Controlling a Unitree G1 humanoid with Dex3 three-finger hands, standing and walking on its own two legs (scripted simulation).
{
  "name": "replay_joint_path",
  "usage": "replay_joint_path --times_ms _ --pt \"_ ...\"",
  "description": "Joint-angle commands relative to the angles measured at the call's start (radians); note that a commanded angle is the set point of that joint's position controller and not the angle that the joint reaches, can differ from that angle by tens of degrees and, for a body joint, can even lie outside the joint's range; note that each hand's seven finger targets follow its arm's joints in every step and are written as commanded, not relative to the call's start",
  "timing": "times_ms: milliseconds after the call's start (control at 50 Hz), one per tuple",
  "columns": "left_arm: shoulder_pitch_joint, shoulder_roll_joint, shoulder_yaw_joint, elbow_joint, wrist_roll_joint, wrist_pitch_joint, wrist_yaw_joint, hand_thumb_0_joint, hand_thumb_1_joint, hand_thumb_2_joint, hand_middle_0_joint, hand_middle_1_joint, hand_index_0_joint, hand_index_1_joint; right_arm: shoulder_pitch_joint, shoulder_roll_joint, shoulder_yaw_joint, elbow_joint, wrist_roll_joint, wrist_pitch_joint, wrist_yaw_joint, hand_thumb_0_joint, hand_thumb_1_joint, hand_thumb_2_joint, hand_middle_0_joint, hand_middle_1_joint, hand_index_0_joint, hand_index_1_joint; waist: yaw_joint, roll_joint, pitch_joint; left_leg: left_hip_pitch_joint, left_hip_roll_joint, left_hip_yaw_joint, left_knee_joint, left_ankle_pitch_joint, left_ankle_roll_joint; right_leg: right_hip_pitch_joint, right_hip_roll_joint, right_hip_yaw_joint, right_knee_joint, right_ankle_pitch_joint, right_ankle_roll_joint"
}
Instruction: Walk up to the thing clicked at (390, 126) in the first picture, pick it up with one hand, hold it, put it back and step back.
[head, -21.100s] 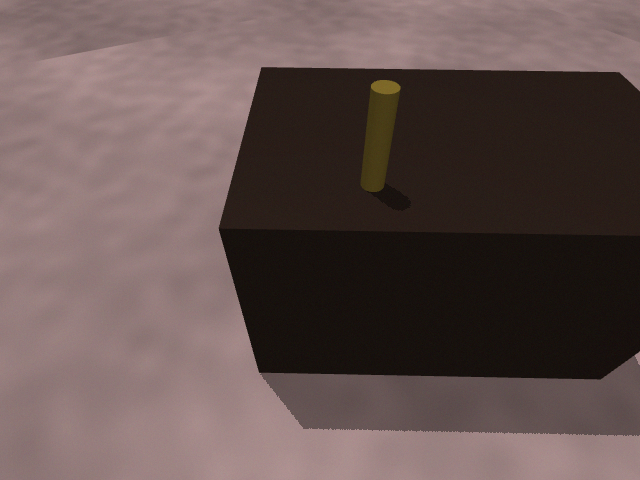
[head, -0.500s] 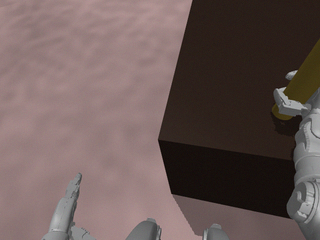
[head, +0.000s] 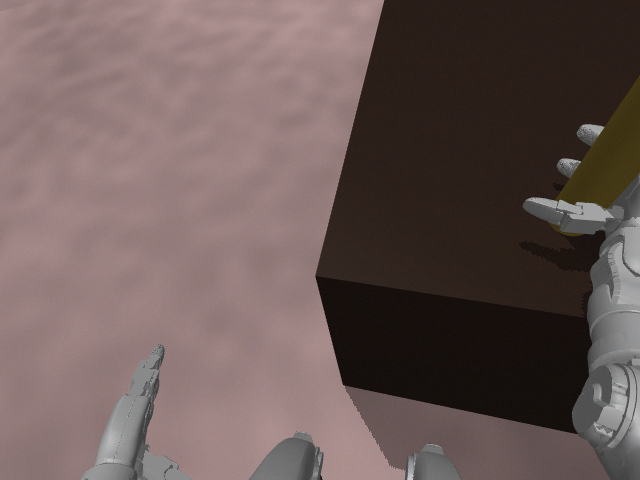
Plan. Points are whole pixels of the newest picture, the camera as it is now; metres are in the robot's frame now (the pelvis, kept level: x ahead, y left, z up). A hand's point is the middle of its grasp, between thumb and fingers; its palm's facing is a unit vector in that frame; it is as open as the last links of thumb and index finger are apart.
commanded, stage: withdraw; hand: right
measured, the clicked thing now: (614, 160) +0.49 -0.24 +0.11
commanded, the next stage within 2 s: rise in 0.44 s
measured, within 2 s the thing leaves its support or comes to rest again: neither
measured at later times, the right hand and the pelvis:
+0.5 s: hand out of the picture +0.50 -0.28 +0.17, palm faces +0.31 +0.95 -0.02, open 16.9 cm; pelvis +0.01 +0.00 +0.02, yaw +0 degrees
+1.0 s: hand out of the picture +0.40 -0.37 +0.18, palm faces +0.51 +0.79 -0.33, open 17.5 cm; pelvis +0.03 +0.00 +0.05, yaw -1 degrees
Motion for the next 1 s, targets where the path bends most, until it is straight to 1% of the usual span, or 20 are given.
replay_joint_path --times_ms 0,80,160,200,340,360,480,520,540,560,580,600,720,780,820,860,900,940,960,980 --pt "0.023 0.147 0.086 -0.148 -0.003 -0.050 0.012 0.000 -0.556 0.060 -0.052 -0.050 -0.044 -0.058 -0.414 -0.250 -0.010 -0.215 0.008 -0.072 -0.004 0.000 0.360 -0.193 0.455 0.319 0.449 0.319 -0.008 -0.147 -0.451 0.145 -0.026 0.017 -0.117 0.329 0.026 0.366 0.026 -0.003 -0.122 0.297 -0.021" --pt "0.033 0.148 0.090 -0.144 -0.002 -0.048 0.012 0.000 -0.555 0.057 -0.052 -0.050 -0.046 -0.058 -0.420 -0.216 0.010 -0.206 0.005 -0.068 -0.002 0.000 0.350 -0.159 0.335 0.238 0.326 0.238 0.006 -0.152 -0.459 0.131 -0.028 0.022 -0.115 0.339 0.029 0.397 0.023 0.000 -0.122 0.327 -0.018" --pt "-0.006 0.197 0.126 -0.203 -0.008 -0.045 0.020 0.000 -0.522 0.036 -0.058 -0.053 -0.057 -0.052 -0.484 -0.361 -0.048 -0.283 -0.009 -0.079 -0.013 0.000 0.345 -0.163 0.212 0.186 0.205 0.186 -0.008 -0.174 -0.526 0.176 -0.026 0.022 -0.124 0.328 0.031 0.437 0.021 0.003 -0.141 0.316 -0.014" --pt "0.023 0.198 0.133 -0.186 -0.010 -0.040 0.022 0.000 -0.528 0.041 -0.057 -0.053 -0.055 -0.055 -0.483 -0.338 -0.034 -0.284 -0.001 -0.069 -0.007 0.000 0.378 -0.104 0.156 0.121 0.146 0.121 0.003 -0.188 -0.525 0.177 -0.027 0.027 -0.135 0.335 0.031 0.472 0.020 0.005 -0.150 0.337 -0.012" --pt "0.020 0.136 0.051 -0.063 -0.029 -0.037 0.030 0.000 -0.526 0.038 -0.052 -0.045 -0.049 -0.046 -0.504 -0.442 -0.062 -0.285 0.009 0.002 0.023 0.000 0.502 -0.020 0.079 0.045 0.071 0.044 -0.056 -0.240 -0.448 0.216 -0.025 0.025 -0.201 0.308 0.035 0.521 0.023 -0.003 -0.218 0.344 -0.002" --pt "-0.018 0.117 0.026 -0.060 -0.030 -0.040 0.030 0.000 -0.533 0.040 -0.051 -0.045 -0.048 -0.048 -0.488 -0.432 -0.049 -0.277 0.012 0.017 0.034 0.000 0.489 -0.016 0.080 0.040 0.069 0.040 -0.060 -0.235 -0.446 0.252 -0.022 0.023 -0.209 0.338 0.033 0.514 0.027 -0.008 -0.220 0.363 -0.005" --pt "-0.110 0.171 0.038 -0.069 -0.058 -0.061 0.051 0.000 -0.541 0.036 -0.050 -0.042 -0.047 -0.045 -0.458 -0.385 -0.006 -0.231 0.054 0.127 0.122 0.000 0.461 -0.023 0.080 0.039 0.070 0.038 -0.047 -0.120 -0.451 0.342 -0.019 0.030 -0.265 0.432 0.019 0.564 0.023 -0.005 -0.267 0.438 -0.017" --pt "-0.041 0.172 0.040 -0.001 -0.069 -0.059 0.056 0.000 -0.535 0.030 -0.052 -0.045 -0.053 -0.045 -0.404 -0.398 -0.010 -0.182 0.061 0.171 0.143 0.000 0.428 -0.026 0.083 0.036 0.072 0.035 -0.062 -0.091 -0.381 0.349 -0.017 0.031 -0.288 0.426 0.017 0.553 0.027 -0.012 -0.292 0.417 -0.021" --pt "-0.025 0.149 0.015 0.017 -0.073 -0.060 0.053 0.000 -0.561 0.068 -0.064 -0.051 -0.053 -0.062 -0.363 -0.339 0.025 -0.155 0.072 0.190 0.158 0.000 0.462 -0.055 0.066 0.055 0.066 0.055 -0.054 -0.082 -0.336 0.340 -0.019 0.033 -0.294 0.407 0.019 0.551 0.026 -0.010 -0.309 0.413 -0.020" --pt "-0.052 0.141 0.005 -0.020 -0.081 -0.046 0.042 0.000 -0.528 0.052 -0.061 -0.058 -0.058 -0.060 -0.281 -0.491 0.029 -0.141 -0.033 0.210 0.098 0.000 0.472 -0.047 0.070 0.054 0.068 0.054 -0.128 -0.068 -0.287 0.358 -0.010 0.026 -0.332 0.381 0.024 0.541 0.042 -0.036 -0.336 0.385 -0.013" --pt "-0.039 0.151 0.034 -0.026 -0.085 -0.038 0.039 0.000 -0.530 0.054 -0.058 -0.056 -0.055 -0.059 -0.308 -0.451 0.036 -0.170 -0.019 0.218 0.073 0.000 0.498 -0.044 0.067 0.055 0.066 0.055 -0.084 -0.045 -0.306 0.377 -0.012 0.026 -0.342 0.395 0.018 0.561 0.037 -0.037 -0.346 0.375 -0.017" --pt "-0.010 0.172 0.055 -0.031 -0.088 -0.033 0.039 0.000 -0.522 0.050 -0.057 -0.056 -0.056 -0.056 -0.314 -0.428 0.055 -0.180 -0.019 0.231 0.062 0.000 0.511 -0.042 0.066 0.056 0.066 0.056 -0.077 -0.025 -0.276 0.362 -0.013 0.034 -0.353 0.363 0.019 0.575 0.035 -0.035 -0.367 0.345 -0.020" --pt "0.021 0.160 0.058 0.043 -0.100 -0.015 0.017 0.000 -0.511 0.048 -0.054 -0.058 -0.062 -0.048 -0.348 -0.607 -0.007 -0.378 -0.056 0.250 -0.019 0.000 0.570 -0.043 0.058 0.054 0.055 0.054 -0.126 -0.093 -0.291 0.449 0.009 0.015 -0.381 0.408 0.015 0.615 0.052 -0.059 -0.392 0.373 -0.022" --pt "-0.030 0.118 0.000 0.066 -0.103 -0.020 0.011 0.000 -0.517 0.052 -0.053 -0.053 -0.059 -0.046 -0.293 -0.577 -0.005 -0.386 -0.059 0.259 -0.048 0.000 0.569 -0.043 0.059 0.053 0.054 0.053 -0.150 -0.141 -0.314 0.482 0.011 0.016 -0.386 0.457 0.018 0.654 0.051 -0.059 -0.399 0.450 -0.012" --pt "-0.094 0.103 -0.014 0.026 -0.107 -0.030 0.013 0.000 -0.525 0.059 -0.053 -0.052 -0.056 -0.048 -0.318 -0.505 0.051 -0.476 -0.053 0.250 -0.053 0.000 0.565 -0.047 0.059 0.053 0.053 0.053 -0.154 -0.165 -0.382 0.483 0.006 0.023 -0.381 0.487 0.025 0.743 0.040 -0.050 -0.393 0.548 -0.004" --pt "-0.088 0.157 0.037 0.032 -0.108 -0.033 0.023 0.000 -0.531 0.059 -0.054 -0.049 -0.055 -0.048 -0.165 -0.538 0.001 -0.443 -0.051 0.259 -0.069 0.000 0.554 -0.048 0.060 0.053 0.053 0.053 -0.169 -0.156 -0.376 0.489 0.003 0.031 -0.386 0.502 0.027 0.767 0.038 -0.045 -0.394 0.589 -0.001" --pt "0.000 0.159 0.063 0.134 -0.104 -0.028 0.027 0.000 -0.531 0.058 -0.055 -0.050 -0.055 -0.049 -0.066 -0.452 0.044 -0.462 -0.042 0.266 -0.069 0.000 0.535 -0.050 0.062 0.052 0.054 0.052 -0.154 -0.178 -0.300 0.462 -0.003 0.043 -0.395 0.482 0.032 0.781 0.031 -0.043 -0.411 0.607 0.007" --pt "-0.049 0.148 0.053 0.086 -0.109 -0.036 0.028 0.000 -0.529 0.058 -0.056 -0.051 -0.056 -0.050 0.055 -0.407 0.050 -0.582 -0.023 0.272 -0.066 0.000 0.524 -0.052 0.062 0.052 0.054 0.052 -0.175 -0.153 -0.300 0.477 0.000 0.047 -0.406 0.476 0.032 0.791 0.030 -0.045 -0.415 0.604 0.003" --pt "-0.022 0.126 0.052 0.138 -0.111 -0.030 0.027 0.000 -0.531 0.058 -0.057 -0.051 -0.056 -0.050 0.058 -0.334 0.098 -0.640 -0.013 0.278 -0.062 0.000 0.518 -0.052 0.063 0.052 0.054 0.052 -0.171 -0.160 -0.271 0.465 -0.007 0.055 -0.405 0.452 0.038 0.788 0.024 -0.038 -0.431 0.613 0.009" --pt "-0.021 0.127 0.054 0.116 -0.115 -0.031 0.025 0.000 -0.527 0.056 -0.057 -0.055 -0.059 -0.053 0.119 -0.336 0.084 -0.717 -0.005 0.277 -0.064 0.000 0.508 -0.053 0.063 0.051 0.054 0.051 -0.185 -0.157 -0.271 0.481 -0.007 0.057 -0.412 0.447 0.040 0.796 0.023 -0.038 -0.441 0.614 0.010"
